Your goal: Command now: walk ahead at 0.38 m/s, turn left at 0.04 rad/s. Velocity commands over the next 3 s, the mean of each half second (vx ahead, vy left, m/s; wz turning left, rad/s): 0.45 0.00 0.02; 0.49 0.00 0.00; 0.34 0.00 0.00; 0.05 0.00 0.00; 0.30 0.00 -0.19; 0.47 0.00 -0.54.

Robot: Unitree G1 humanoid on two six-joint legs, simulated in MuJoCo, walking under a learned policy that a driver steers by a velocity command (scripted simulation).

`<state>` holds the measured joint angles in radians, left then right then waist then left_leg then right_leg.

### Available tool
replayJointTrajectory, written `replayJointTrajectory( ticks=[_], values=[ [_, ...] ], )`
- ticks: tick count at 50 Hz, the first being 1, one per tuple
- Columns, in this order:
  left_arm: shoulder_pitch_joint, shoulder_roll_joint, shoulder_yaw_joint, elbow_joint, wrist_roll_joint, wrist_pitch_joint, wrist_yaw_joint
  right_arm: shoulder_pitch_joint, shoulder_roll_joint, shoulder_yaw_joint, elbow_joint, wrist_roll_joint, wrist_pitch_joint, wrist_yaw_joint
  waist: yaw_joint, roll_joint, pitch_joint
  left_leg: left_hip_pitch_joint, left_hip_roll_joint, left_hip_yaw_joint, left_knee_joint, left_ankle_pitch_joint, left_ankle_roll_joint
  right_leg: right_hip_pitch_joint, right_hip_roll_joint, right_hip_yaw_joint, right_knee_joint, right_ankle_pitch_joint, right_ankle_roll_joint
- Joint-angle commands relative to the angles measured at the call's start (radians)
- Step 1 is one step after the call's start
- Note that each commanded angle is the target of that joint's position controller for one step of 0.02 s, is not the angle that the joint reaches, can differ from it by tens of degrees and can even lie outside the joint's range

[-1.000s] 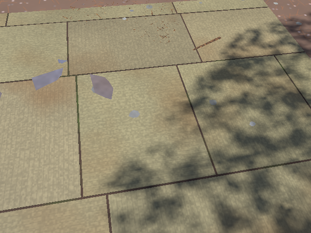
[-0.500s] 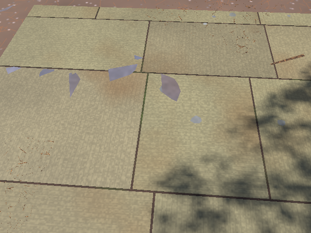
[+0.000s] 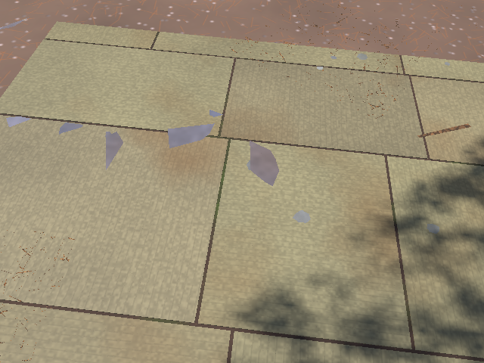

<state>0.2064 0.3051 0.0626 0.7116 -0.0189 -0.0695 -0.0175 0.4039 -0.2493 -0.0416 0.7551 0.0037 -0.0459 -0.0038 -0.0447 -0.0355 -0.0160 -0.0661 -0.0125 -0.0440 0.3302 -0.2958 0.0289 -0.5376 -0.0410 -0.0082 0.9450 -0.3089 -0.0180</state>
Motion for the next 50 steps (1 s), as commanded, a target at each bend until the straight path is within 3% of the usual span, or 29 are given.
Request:
replayJointTrajectory(
  ticks=[1, 3, 5, 8, 10, 11, 12, 13, 14, 15, 16, 17, 19, 21, 24, 29, 34, 37, 38, 39, 40, 41, 42, 43, 44, 45, 46, 48, 50],
  values=[
    [-0.176, 0.022, -0.004, -0.112, 0.007, -0.035, -0.024, -0.025, -0.155, -0.039, -0.060, 0.004, -0.014, -0.005, -0.028, 0.152, 0.102, 0.065, 0.206, -0.178, -0.196, 0.118, 0.169, -0.214, -0.031, -0.005, -0.120, 0.151, 0.021],
    [-0.217, 0.009, -0.014, -0.124, 0.002, -0.034, -0.033, -0.009, -0.179, -0.045, -0.052, 0.007, -0.014, -0.004, -0.041, 0.161, 0.105, -0.007, 0.192, -0.123, -0.194, 0.157, 0.160, -0.101, -0.009, -0.025, -0.243, 0.222, 0.033],
    [-0.242, 0.028, -0.013, -0.135, -0.005, -0.031, -0.039, 0.019, -0.205, -0.052, -0.039, 0.014, -0.016, -0.001, -0.047, 0.164, 0.114, -0.039, 0.218, -0.123, -0.195, 0.150, 0.160, -0.025, 0.007, -0.029, -0.308, 0.248, 0.029],
    [-0.227, 0.071, -0.001, -0.143, -0.011, -0.029, -0.041, 0.020, -0.226, -0.060, -0.025, 0.025, -0.015, 0.000, -0.014, 0.168, 0.125, 0.000, 0.269, -0.137, -0.172, 0.200, 0.141, 0.032, 0.010, -0.014, -0.375, 0.231, -0.012],
    [-0.111, 0.112, 0.021, -0.117, -0.004, -0.027, -0.029, 0.006, -0.232, -0.061, -0.021, 0.022, -0.010, -0.002, 0.065, 0.159, 0.048, 0.016, 0.240, -0.083, -0.010, 0.505, 0.105, 0.205, 0.052, -0.046, -0.413, 0.205, -0.053],
    [0.035, 0.148, 0.042, -0.077, -0.003, -0.023, -0.018, 0.018, -0.207, -0.051, -0.020, 0.015, -0.007, -0.005, 0.133, 0.137, -0.052, -0.038, 0.191, -0.032, 0.186, 0.618, 0.077, 0.409, 0.059, -0.052, -0.412, 0.197, -0.082],
    [0.219, 0.216, 0.058, -0.050, 0.006, -0.017, -0.005, 0.031, -0.146, -0.026, -0.047, -0.013, -0.007, -0.009, 0.198, 0.001, -0.215, -0.232, 0.131, 0.010, 0.525, 0.375, 0.035, 0.702, -0.133, 0.173, -0.400, 0.147, -0.146],
    [0.253, 0.290, 0.063, -0.036, 0.026, -0.019, -0.017, 0.146, -0.035, 0.002, -0.073, 0.014, -0.026, -0.009, 0.117, -0.317, -0.342, -0.541, -0.051, -0.027, 0.854, -0.257, -0.021, 0.905, -0.344, 0.722, -0.612, -0.206, -0.289],
    [0.210, 0.192, 0.039, -0.043, 0.013, -0.024, -0.018, 0.072, -0.154, -0.023, -0.058, 0.038, -0.040, -0.004, 0.144, -0.205, -0.249, -0.654, -0.002, -0.113, 0.971, -0.250, -0.016, 0.827, -0.336, 0.788, -0.710, -0.340, -0.264],
    [0.150, 0.151, 0.025, -0.043, 0.008, -0.024, -0.014, -0.026, -0.196, -0.036, -0.079, 0.051, -0.045, 0.002, 0.133, -0.132, -0.111, -0.707, 0.051, -0.076, 0.976, -0.162, 0.000, 0.710, -0.314, 0.629, -0.701, -0.272, -0.229],
    [0.098, 0.137, 0.020, -0.048, 0.015, -0.023, -0.014, -0.073, -0.184, -0.031, -0.084, 0.038, -0.048, 0.000, 0.107, -0.036, -0.051, -0.671, 0.097, -0.050, 0.936, -0.075, 0.005, 0.588, -0.272, 0.509, -0.703, -0.123, -0.213],
    [0.059, 0.118, 0.016, -0.051, 0.026, -0.024, -0.016, -0.091, -0.170, -0.033, -0.083, 0.019, -0.048, -0.001, 0.079, -0.021, -0.013, -0.638, 0.125, -0.046, 0.881, -0.017, 0.004, 0.495, -0.226, 0.422, -0.717, -0.015, -0.208],
    [0.022, 0.091, 0.009, -0.052, 0.033, -0.034, -0.016, -0.054, -0.142, -0.032, -0.063, 0.018, -0.031, 0.003, 0.033, -0.059, -0.013, -0.552, 0.152, -0.047, 0.833, 0.047, -0.002, 0.402, -0.181, 0.324, -0.769, 0.082, -0.212],
    [0.027, 0.093, 0.010, -0.034, 0.022, -0.047, -0.014, -0.061, -0.122, -0.029, -0.060, 0.011, -0.015, 0.002, 0.019, -0.043, 0.011, -0.556, 0.157, -0.034, 0.786, 0.077, -0.019, 0.357, -0.173, 0.261, -0.808, 0.144, -0.229],
    [0.059, 0.111, 0.015, -0.006, 0.019, -0.047, -0.005, -0.167, -0.113, -0.025, -0.092, -0.003, -0.016, -0.001, 0.040, -0.009, 0.065, -0.643, 0.164, -0.030, 0.639, 0.209, -0.048, 0.370, -0.166, 0.200, -0.843, 0.216, -0.234],
    [0.137, 0.141, 0.019, 0.034, 0.006, -0.029, 0.008, -0.342, -0.076, -0.007, -0.133, 0.005, -0.042, 0.020, 0.110, 0.001, 0.094, -0.592, 0.121, 0.022, 0.336, 0.420, -0.048, 0.411, -0.135, 0.094, -0.835, 0.293, -0.193],
    [0.212, 0.159, 0.024, 0.082, -0.002, 0.000, 0.013, -0.459, -0.086, -0.006, -0.186, 0.014, -0.055, 0.053, 0.137, -0.007, 0.112, -0.618, 0.086, 0.028, 0.205, 0.343, -0.010, 0.578, -0.199, 0.110, -0.758, 0.370, -0.183],
    [0.195, 0.184, 0.032, 0.089, -0.002, 0.016, 0.022, -0.388, -0.125, -0.022, -0.179, 0.012, -0.058, 0.059, 0.078, -0.047, 0.048, -0.482, 0.036, 0.062, 0.170, 0.221, 0.035, 0.646, -0.208, 0.103, -0.636, 0.658, -0.153],
    [0.174, 0.187, 0.031, 0.087, -0.001, 0.022, 0.024, -0.275, -0.156, -0.040, -0.149, 0.010, -0.057, 0.052, 0.009, -0.049, -0.028, -0.317, 0.002, 0.094, 0.141, 0.231, 0.064, 0.630, -0.176, 0.070, -0.497, 0.823, -0.133],
    [0.171, 0.159, 0.018, 0.077, 0.008, 0.024, 0.028, -0.111, -0.208, -0.063, -0.107, 0.007, -0.055, 0.041, -0.066, -0.035, -0.150, -0.045, 0.039, 0.064, 0.166, 0.271, 0.104, 0.512, -0.127, 0.033, -0.288, 0.790, -0.099],
    [0.256, 0.063, -0.015, 0.039, 0.024, 0.009, 0.024, 0.029, -0.312, -0.086, -0.090, -0.020, -0.051, 0.031, -0.063, 0.144, -0.334, 0.384, 0.308, -0.318, 0.201, 0.232, 0.236, 0.141, -0.012, -0.008, 0.103, 0.409, -0.036],
    [0.287, 0.031, -0.029, 0.055, 0.013, -0.012, 0.017, 0.062, -0.272, -0.077, -0.072, -0.003, -0.047, 0.033, -0.055, 0.303, -0.440, 0.522, 0.423, -0.692, 0.039, 0.076, 0.329, -0.091, 0.111, 0.089, 0.326, -0.246, -0.007],
    [0.196, 0.136, -0.002, 0.037, -0.014, -0.028, 0.008, 0.013, -0.206, -0.055, -0.077, 0.006, -0.043, 0.031, -0.074, 0.213, -0.300, 0.431, 0.389, -0.606, -0.004, -0.022, 0.277, -0.203, 0.045, 0.148, 0.399, -0.232, -0.017],
    [0.106, 0.143, -0.001, 0.007, -0.028, -0.037, 0.004, -0.051, -0.180, -0.046, -0.084, 0.006, -0.039, 0.027, -0.056, 0.155, -0.167, 0.286, 0.349, -0.458, -0.024, 0.007, 0.242, -0.226, -0.006, 0.109, 0.376, -0.151, -0.024],
    [0.063, 0.129, -0.004, -0.003, -0.014, -0.038, 0.006, -0.110, -0.161, -0.038, -0.083, 0.000, -0.039, 0.030, -0.020, 0.083, -0.073, 0.132, 0.306, -0.359, -0.060, 0.096, 0.224, -0.202, -0.046, 0.084, 0.304, -0.076, -0.019],
    [0.063, 0.125, 0.003, 0.001, 0.001, -0.029, 0.008, -0.150, -0.134, -0.030, -0.088, -0.008, -0.044, 0.032, 0.014, 0.087, -0.033, 0.031, 0.270, -0.292, -0.093, 0.167, 0.212, -0.149, -0.079, 0.088, 0.241, -0.022, -0.013],
    [0.092, 0.108, 0.001, 0.011, 0.003, -0.019, 0.007, -0.171, -0.130, -0.029, -0.089, -0.013, -0.048, 0.034, 0.042, 0.109, -0.021, -0.035, 0.251, -0.257, -0.125, 0.204, 0.213, -0.093, -0.091, 0.088, 0.219, 0.009, -0.003],
    [0.124, 0.072, -0.006, 0.024, 0.007, 0.002, 0.011, -0.177, -0.140, -0.034, -0.072, -0.004, -0.062, 0.036, 0.068, 0.110, -0.009, -0.105, 0.238, -0.190, -0.171, 0.278, 0.230, -0.057, -0.099, 0.075, 0.174, 0.036, 0.019],
    [0.066, 0.064, -0.009, 0.003, 0.015, 0.009, 0.017, -0.165, -0.161, -0.040, -0.051, -0.003, -0.069, 0.030, 0.065, 0.098, 0.028, -0.127, 0.230, -0.133, -0.202, 0.327, 0.236, -0.100, -0.107, 0.069, 0.086, 0.109, 0.042]
  ],
)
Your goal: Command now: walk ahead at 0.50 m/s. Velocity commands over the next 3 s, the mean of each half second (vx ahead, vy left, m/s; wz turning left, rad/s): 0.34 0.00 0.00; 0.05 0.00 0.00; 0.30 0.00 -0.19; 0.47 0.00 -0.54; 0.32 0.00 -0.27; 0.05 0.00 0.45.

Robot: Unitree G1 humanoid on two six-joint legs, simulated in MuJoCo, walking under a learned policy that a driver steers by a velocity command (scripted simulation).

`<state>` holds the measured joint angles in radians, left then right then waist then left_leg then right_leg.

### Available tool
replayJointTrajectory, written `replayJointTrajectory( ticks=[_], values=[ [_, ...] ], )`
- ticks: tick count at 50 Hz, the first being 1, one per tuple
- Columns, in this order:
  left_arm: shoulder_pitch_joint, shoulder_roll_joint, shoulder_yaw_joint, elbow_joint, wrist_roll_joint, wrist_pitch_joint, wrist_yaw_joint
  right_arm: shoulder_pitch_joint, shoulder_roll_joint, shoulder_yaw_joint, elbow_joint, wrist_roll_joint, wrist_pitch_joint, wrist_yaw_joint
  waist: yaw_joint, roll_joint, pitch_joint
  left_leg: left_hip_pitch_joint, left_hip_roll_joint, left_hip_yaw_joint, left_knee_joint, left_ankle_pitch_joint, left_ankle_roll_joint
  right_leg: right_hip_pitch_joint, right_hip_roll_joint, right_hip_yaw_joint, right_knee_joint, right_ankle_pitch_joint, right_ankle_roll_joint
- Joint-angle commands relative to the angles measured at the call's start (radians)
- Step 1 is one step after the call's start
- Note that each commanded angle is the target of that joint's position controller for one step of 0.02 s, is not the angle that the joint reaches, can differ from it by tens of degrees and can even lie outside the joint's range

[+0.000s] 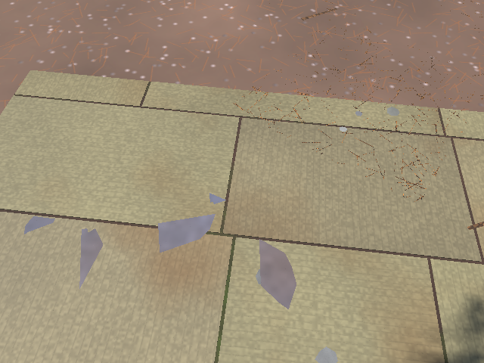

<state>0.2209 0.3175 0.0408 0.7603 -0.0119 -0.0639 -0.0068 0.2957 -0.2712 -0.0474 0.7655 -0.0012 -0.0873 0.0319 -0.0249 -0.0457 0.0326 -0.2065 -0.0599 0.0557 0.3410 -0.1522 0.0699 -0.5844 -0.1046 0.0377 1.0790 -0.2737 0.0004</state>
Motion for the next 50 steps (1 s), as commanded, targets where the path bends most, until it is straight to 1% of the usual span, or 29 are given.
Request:
replayJointTrajectory(
  ticks=[1, 5, 8, 9, 11, 12, 13, 14, 15, 16, 17, 18, 19, 20, 21, 23, 25, 27, 29, 31, 32, 33, 34, 35, 36, 38, 40, 43, 50],
  values=[
    [0.015, 0.047, 0.011, -0.056, 0.010, 0.002, 0.007, -0.044, -0.146, -0.036, -0.052, 0.002, -0.026, -0.010, 0.035, 0.103, -0.009, 0.020, 0.269, -0.208, -0.221, 0.196, 0.190, -0.072, -0.046, 0.021, -0.108, 0.132, 0.030],
    [-0.128, 0.017, -0.001, -0.087, 0.006, -0.015, -0.008, 0.005, -0.169, -0.040, -0.022, 0.010, -0.013, -0.022, -0.018, 0.097, 0.019, 0.040, 0.226, -0.116, -0.224, 0.181, 0.143, -0.029, -0.010, -0.016, -0.386, 0.352, 0.026],
    [-0.215, 0.022, -0.001, -0.116, -0.003, -0.023, -0.023, 0.067, -0.190, -0.045, 0.012, 0.019, 0.000, -0.024, -0.053, 0.100, 0.034, 0.115, 0.263, -0.128, -0.202, 0.143, 0.137, -0.025, 0.012, -0.021, -0.485, 0.375, 0.014],
    [-0.232, 0.027, 0.001, -0.125, -0.001, -0.027, -0.029, 0.072, -0.189, -0.045, 0.022, 0.019, 0.007, -0.027, -0.053, 0.100, 0.045, 0.148, 0.273, -0.128, -0.173, 0.196, 0.129, -0.031, 0.021, -0.017, -0.517, 0.362, 0.003],
    [-0.224, 0.043, 0.009, -0.130, 0.010, -0.034, -0.039, 0.071, -0.192, -0.047, 0.036, 0.017, 0.023, -0.035, -0.033, 0.115, 0.023, 0.212, 0.288, -0.131, -0.090, 0.340, 0.098, 0.003, 0.044, -0.016, -0.565, 0.313, -0.025],
    [-0.190, 0.056, 0.016, -0.121, 0.014, -0.036, -0.041, 0.062, -0.197, -0.048, 0.039, 0.016, 0.029, -0.040, -0.011, 0.129, -0.006, 0.233, 0.287, -0.133, -0.040, 0.414, 0.080, 0.054, 0.058, -0.020, -0.578, 0.296, -0.039],
    [-0.115, 0.073, 0.026, -0.098, 0.021, -0.039, -0.040, 0.033, -0.201, -0.048, 0.036, 0.018, 0.035, -0.044, 0.036, 0.134, -0.054, 0.232, 0.263, -0.118, 0.048, 0.524, 0.055, 0.162, 0.086, -0.042, -0.609, 0.315, -0.057],
    [-0.003, 0.110, 0.043, -0.061, 0.030, -0.042, -0.033, 0.032, -0.181, -0.040, 0.033, 0.015, 0.037, -0.046, 0.087, 0.110, -0.132, 0.200, 0.206, -0.088, 0.196, 0.566, 0.020, 0.335, 0.095, -0.060, -0.638, 0.430, -0.082],
    [0.114, 0.178, 0.056, -0.043, 0.045, -0.040, -0.023, 0.052, -0.127, -0.019, 0.007, -0.011, 0.035, -0.050, 0.113, -0.003, -0.281, 0.047, 0.137, -0.049, 0.448, 0.283, -0.032, 0.610, -0.067, 0.086, -0.559, 0.828, -0.132],
    [0.118, 0.211, 0.054, -0.042, 0.050, -0.027, -0.020, 0.245, -0.022, 0.016, 0.031, -0.017, 0.027, -0.038, 0.034, -0.253, -0.424, -0.288, -0.006, -0.070, 0.808, -0.501, -0.105, 0.942, -0.322, 0.420, -0.532, 1.038, -0.330],
    [0.151, 0.148, 0.047, -0.041, 0.024, -0.014, -0.025, 0.247, -0.118, -0.005, 0.070, 0.007, 0.026, -0.036, 0.091, -0.163, -0.500, -0.321, 0.000, -0.215, 0.915, -0.550, -0.109, 0.912, -0.303, 0.495, -0.600, 0.859, -0.343],
    [0.081, 0.120, 0.037, -0.046, 0.015, -0.009, -0.025, 0.137, -0.170, -0.021, 0.045, 0.032, 0.031, -0.037, 0.090, -0.095, -0.350, -0.391, 0.046, -0.193, 0.936, -0.504, -0.106, 0.798, -0.258, 0.372, -0.636, 0.752, -0.302],
    [0.004, 0.090, 0.027, -0.049, 0.014, -0.007, -0.023, 0.064, -0.156, -0.018, 0.027, 0.026, 0.041, -0.046, 0.065, -0.026, -0.255, -0.398, 0.091, -0.154, 0.882, -0.433, -0.111, 0.672, -0.213, 0.301, -0.670, 0.685, -0.267],
    [-0.053, 0.054, 0.014, -0.051, 0.018, -0.006, -0.022, 0.027, -0.149, -0.021, 0.023, 0.011, 0.055, -0.055, 0.043, -0.003, -0.186, -0.365, 0.123, -0.147, 0.823, -0.378, -0.119, 0.544, -0.185, 0.248, -0.705, 0.659, -0.255],
    [-0.088, 0.043, 0.010, -0.045, 0.030, -0.007, -0.022, 0.036, -0.132, -0.021, 0.023, 0.006, 0.073, -0.060, 0.008, -0.033, -0.163, -0.271, 0.148, -0.150, 0.759, -0.328, -0.123, 0.430, -0.159, 0.204, -0.740, 0.632, -0.241],
    [-0.134, 0.038, 0.010, -0.032, 0.044, -0.010, -0.023, 0.077, -0.088, -0.013, 0.041, 0.004, 0.096, -0.069, -0.027, -0.073, -0.152, -0.144, 0.142, -0.122, 0.628, -0.290, -0.134, 0.313, -0.121, 0.126, -0.782, 0.619, -0.240],
    [-0.150, 0.052, 0.014, -0.014, 0.044, -0.010, -0.017, 0.061, -0.070, -0.006, 0.043, -0.004, 0.103, -0.077, -0.025, -0.076, -0.160, -0.078, 0.138, -0.108, 0.490, -0.250, -0.136, 0.283, -0.107, 0.087, -0.793, 0.588, -0.242],
    [-0.139, 0.068, 0.018, 0.007, 0.037, -0.001, -0.010, 0.031, -0.081, -0.008, 0.046, -0.004, 0.111, -0.078, -0.007, -0.072, -0.172, -0.034, 0.135, -0.100, 0.398, -0.156, -0.130, 0.284, -0.109, 0.091, -0.814, 0.420, -0.237],
    [-0.145, 0.069, 0.016, 0.023, 0.032, 0.013, -0.005, 0.001, -0.089, -0.013, 0.048, -0.004, 0.119, -0.076, 0.000, -0.063, -0.139, 0.004, 0.130, -0.092, 0.321, -0.098, -0.118, 0.251, -0.101, 0.104, -0.838, 0.152, -0.219],
    [-0.160, 0.050, 0.006, 0.035, 0.025, 0.024, -0.003, -0.017, -0.079, -0.012, 0.052, -0.014, 0.118, -0.073, -0.012, -0.048, -0.087, 0.068, 0.116, -0.072, 0.193, -0.026, -0.095, 0.196, -0.067, 0.104, -0.842, -0.103, -0.172],
    [-0.139, 0.026, -0.004, 0.050, 0.024, 0.026, -0.003, -0.030, -0.083, -0.012, 0.049, -0.024, 0.115, -0.074, -0.012, -0.031, -0.059, 0.089, 0.129, -0.089, 0.129, 0.007, -0.080, 0.178, -0.042, 0.102, -0.835, -0.185, -0.132],
    [-0.111, 0.011, -0.010, 0.064, 0.030, 0.027, -0.003, -0.040, -0.106, -0.014, 0.038, -0.028, 0.110, -0.077, 0.001, 0.002, -0.040, 0.098, 0.178, -0.142, 0.078, 0.044, -0.060, 0.171, -0.011, 0.091, -0.807, -0.226, -0.090],
    [-0.063, 0.023, -0.004, 0.068, 0.032, 0.027, -0.004, -0.064, -0.176, -0.029, 0.042, -0.015, 0.108, -0.081, 0.056, 0.102, -0.013, 0.040, 0.192, -0.153, 0.093, -0.022, -0.036, 0.181, 0.051, 0.042, -0.785, -0.201, -0.056],
    [-0.082, 0.032, -0.002, 0.074, 0.033, 0.032, 0.002, -0.068, -0.149, -0.031, 0.058, -0.009, 0.102, -0.075, 0.041, 0.141, -0.004, -0.064, 0.162, -0.143, 0.067, -0.177, -0.033, 0.267, 0.079, -0.005, -0.745, -0.130, -0.036],
    [-0.099, 0.036, -0.001, 0.075, 0.030, 0.036, 0.008, -0.078, -0.105, -0.020, 0.063, -0.015, 0.093, -0.071, 0.038, 0.142, 0.000, -0.106, 0.154, -0.141, 0.043, -0.202, -0.047, 0.319, 0.078, -0.012, -0.714, -0.077, -0.035],
    [-0.090, 0.025, -0.002, 0.092, 0.029, 0.046, 0.017, -0.101, -0.080, -0.011, 0.070, -0.018, 0.075, -0.066, 0.045, 0.152, -0.012, -0.098, 0.146, -0.133, 0.041, -0.102, -0.074, 0.354, 0.075, -0.015, -0.688, 0.006, -0.046],
    [-0.080, 0.024, -0.001, 0.110, 0.030, 0.048, 0.018, -0.088, -0.084, -0.012, 0.088, -0.010, 0.063, -0.065, 0.041, 0.128, -0.041, -0.055, 0.143, -0.125, 0.068, -0.005, -0.077, 0.373, 0.074, -0.020, -0.672, 0.091, -0.052],
    [-0.094, 0.023, -0.001, 0.130, 0.022, 0.048, 0.016, -0.076, -0.092, -0.012, 0.111, -0.006, 0.062, -0.067, 0.030, 0.094, -0.062, -0.017, 0.136, -0.116, 0.090, 0.080, -0.073, 0.391, 0.070, -0.022, -0.656, 0.188, -0.051],
    [-0.097, 0.027, 0.003, 0.187, 0.016, 0.061, 0.022, -0.078, -0.086, -0.008, 0.159, -0.003, 0.072, -0.071, 0.027, 0.052, -0.060, 0.007, 0.122, -0.100, 0.094, 0.127, -0.068, 0.420, 0.068, -0.024, -0.646, 0.261, -0.045]
  ],
)
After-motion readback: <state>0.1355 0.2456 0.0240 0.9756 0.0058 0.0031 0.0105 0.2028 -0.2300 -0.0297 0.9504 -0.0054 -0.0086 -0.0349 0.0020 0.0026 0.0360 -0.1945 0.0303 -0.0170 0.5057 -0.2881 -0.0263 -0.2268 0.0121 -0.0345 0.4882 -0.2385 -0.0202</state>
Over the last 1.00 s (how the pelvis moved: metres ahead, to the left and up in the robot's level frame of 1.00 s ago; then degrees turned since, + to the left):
0.52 -0.02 0.00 -1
